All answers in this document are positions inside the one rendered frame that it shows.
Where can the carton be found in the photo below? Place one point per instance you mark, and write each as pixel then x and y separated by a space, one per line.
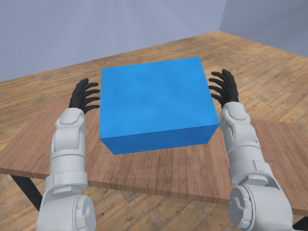
pixel 155 106

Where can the table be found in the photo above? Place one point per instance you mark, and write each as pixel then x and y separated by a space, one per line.
pixel 195 172

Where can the left robot hand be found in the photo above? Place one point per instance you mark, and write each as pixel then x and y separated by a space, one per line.
pixel 78 99

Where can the right robot forearm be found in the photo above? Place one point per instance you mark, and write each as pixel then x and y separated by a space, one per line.
pixel 247 164

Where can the right robot upper arm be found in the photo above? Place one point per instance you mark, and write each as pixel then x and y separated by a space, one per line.
pixel 260 208

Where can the left robot upper arm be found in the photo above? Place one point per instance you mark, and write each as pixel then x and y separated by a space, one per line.
pixel 72 213

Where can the left robot forearm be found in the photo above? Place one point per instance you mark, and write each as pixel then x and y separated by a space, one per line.
pixel 67 173

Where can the right robot hand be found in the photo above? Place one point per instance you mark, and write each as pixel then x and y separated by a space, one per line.
pixel 228 90

